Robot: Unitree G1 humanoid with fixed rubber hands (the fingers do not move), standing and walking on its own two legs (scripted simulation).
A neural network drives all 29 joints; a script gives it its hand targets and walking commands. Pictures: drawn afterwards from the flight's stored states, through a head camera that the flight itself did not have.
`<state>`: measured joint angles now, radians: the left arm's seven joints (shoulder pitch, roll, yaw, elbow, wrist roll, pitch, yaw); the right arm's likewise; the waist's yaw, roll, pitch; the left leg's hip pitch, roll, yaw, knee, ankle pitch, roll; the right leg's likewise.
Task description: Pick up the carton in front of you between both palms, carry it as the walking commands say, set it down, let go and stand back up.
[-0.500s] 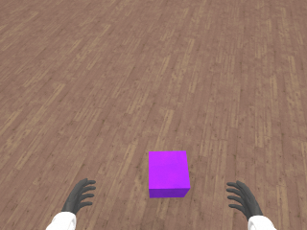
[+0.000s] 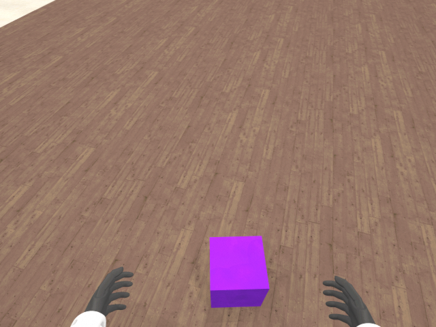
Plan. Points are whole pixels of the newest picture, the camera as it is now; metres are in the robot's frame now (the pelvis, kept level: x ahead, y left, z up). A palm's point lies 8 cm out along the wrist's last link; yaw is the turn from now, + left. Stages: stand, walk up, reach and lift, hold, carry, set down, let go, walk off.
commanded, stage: stand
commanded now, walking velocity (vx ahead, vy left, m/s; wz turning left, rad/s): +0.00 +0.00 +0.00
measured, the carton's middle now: (235, 272) +0.43 -0.05 -0.65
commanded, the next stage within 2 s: none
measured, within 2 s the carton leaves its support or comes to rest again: neither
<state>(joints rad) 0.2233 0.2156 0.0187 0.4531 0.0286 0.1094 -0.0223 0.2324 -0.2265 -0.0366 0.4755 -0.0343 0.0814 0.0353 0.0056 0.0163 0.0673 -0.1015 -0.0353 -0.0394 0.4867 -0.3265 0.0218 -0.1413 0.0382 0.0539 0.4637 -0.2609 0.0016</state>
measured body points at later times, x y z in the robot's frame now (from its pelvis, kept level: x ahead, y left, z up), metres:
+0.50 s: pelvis +0.04 +0.00 -0.01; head +0.04 +0.00 +0.44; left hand +0.16 +0.24 -0.14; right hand +0.12 -0.27 -0.12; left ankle -0.03 +0.10 -0.74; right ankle +0.00 -0.12 -0.74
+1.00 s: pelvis +0.03 +0.00 -0.01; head +0.03 +0.00 +0.44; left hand +0.12 +0.25 -0.15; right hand +0.04 -0.27 -0.14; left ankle -0.03 +0.10 -0.74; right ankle +0.00 -0.12 -0.74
